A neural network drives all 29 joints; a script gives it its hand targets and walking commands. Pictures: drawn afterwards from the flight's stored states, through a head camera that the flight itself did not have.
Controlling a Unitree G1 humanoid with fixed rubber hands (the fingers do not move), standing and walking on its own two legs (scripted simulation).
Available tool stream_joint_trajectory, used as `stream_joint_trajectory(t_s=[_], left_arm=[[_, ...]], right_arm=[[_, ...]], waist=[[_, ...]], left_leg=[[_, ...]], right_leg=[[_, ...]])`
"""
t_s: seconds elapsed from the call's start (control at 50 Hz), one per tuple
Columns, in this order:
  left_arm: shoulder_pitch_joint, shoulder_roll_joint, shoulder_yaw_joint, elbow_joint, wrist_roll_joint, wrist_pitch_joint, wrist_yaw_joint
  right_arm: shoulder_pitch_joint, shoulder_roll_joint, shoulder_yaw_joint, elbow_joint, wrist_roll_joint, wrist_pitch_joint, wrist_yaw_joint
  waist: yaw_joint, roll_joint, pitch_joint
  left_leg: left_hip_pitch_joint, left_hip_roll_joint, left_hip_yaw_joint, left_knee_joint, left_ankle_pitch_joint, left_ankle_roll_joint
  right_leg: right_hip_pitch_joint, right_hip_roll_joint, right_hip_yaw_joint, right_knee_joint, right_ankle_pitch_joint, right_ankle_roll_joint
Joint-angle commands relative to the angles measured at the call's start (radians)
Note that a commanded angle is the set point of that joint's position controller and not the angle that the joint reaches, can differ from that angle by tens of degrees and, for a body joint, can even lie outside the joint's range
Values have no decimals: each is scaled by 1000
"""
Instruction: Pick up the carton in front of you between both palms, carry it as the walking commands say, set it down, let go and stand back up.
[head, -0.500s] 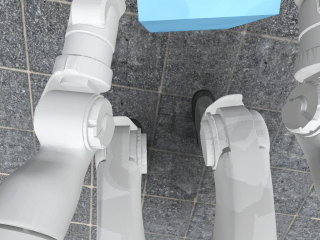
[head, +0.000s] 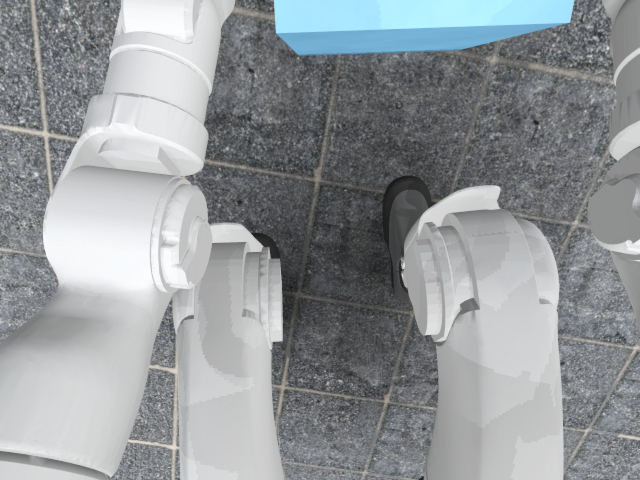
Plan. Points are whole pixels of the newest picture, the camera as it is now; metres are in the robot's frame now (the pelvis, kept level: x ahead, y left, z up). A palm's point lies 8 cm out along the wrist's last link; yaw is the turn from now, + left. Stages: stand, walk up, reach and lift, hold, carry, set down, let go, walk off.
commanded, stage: set down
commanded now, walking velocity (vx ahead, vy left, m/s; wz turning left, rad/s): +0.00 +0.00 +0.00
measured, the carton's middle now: out of the picture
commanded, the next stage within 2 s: let go in 1.22 s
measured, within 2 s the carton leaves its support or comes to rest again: neither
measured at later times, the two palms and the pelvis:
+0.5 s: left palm out of the picture +0.59 +0.01 -0.07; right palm out of the picture +0.52 -0.36 -0.08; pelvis +0.00 -0.01 +0.05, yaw -1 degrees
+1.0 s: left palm out of the picture +0.60 +0.02 +0.07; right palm out of the picture +0.52 -0.37 +0.07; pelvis +0.02 -0.02 +0.17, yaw -2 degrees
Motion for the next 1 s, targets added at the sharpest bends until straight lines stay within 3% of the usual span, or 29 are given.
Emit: stream_joint_trajectory(t_s=[0.0, 0.12, 0.2, 0.3, 0.34, 0.42, 0.5, 0.62, 0.76, 0.98], left_arm=[[-285, 130, -51, -75, -59, -31, 26], [-281, 96, -100, -121, -112, -35, 16], [-294, 117, -86, -225, -98, -23, 32], [-279, 132, -58, -358, -86, 23, 66], [-253, 135, -21, -371, -68, 52, 74], [-197, 116, 67, -291, -13, 92, 71], [-143, 89, 134, -237, 46, 91, 48], [-123, 74, 158, -259, 74, 84, 32], [-89, 57, 122, -364, 57, 104, 32], [44, 45, 124, -446, 74, 123, 16]], right_arm=[[-272, -261, 40, -74, 89, -65, -52], [-281, -251, 135, -71, 214, -77, -28], [-274, -281, 122, -113, 216, -60, -31], [-290, -309, 112, -252, 193, -4, -55], [-285, -288, 122, -291, 188, 32, -62], [-257, -209, 142, -275, 170, 78, -57], [-222, -161, 126, -265, 120, 82, -42], [-185, -152, 75, -286, 62, 85, -28], [-130, -173, 42, -362, 53, 108, -21], [-28, -141, 45, -436, 69, 133, -5]], waist=[[-127, 31, -1041], [-93, 15, -1191], [-96, -3, -1348], [-96, -61, -1625], [-73, -96, -1645], [-13, -142, -1453], [10, -159, -1367], [1, -140, -1427], [-22, -98, -1605], [3, -122, -1644]], left_leg=[[321, 63, 104, -194, 258, 6], [314, 75, 119, -183, 315, 7], [318, 67, 146, -196, 293, 3], [370, 41, 190, -251, 266, 14], [356, 32, 205, -289, 234, 23], [266, 31, 206, -370, 129, 40], [236, 32, 195, -439, 114, 42], [305, 33, 180, -546, 146, 36], [451, 28, 172, -650, 237, 21], [515, 32, 167, -862, 314, 13]], right_leg=[[661, 22, -65, -129, 361, -16], [771, 15, -47, -109, 490, -26], [928, 27, -52, -114, 541, -25], [1179, 50, -88, -159, 566, -11], [1224, 60, -99, -194, 529, -1], [1112, 71, -98, -284, 368, 16], [1039, 78, -99, -357, 321, 25], [1041, 88, -109, -456, 344, 30], [1161, 103, -125, -556, 474, 24], [1425, 109, -102, -744, 634, 30]])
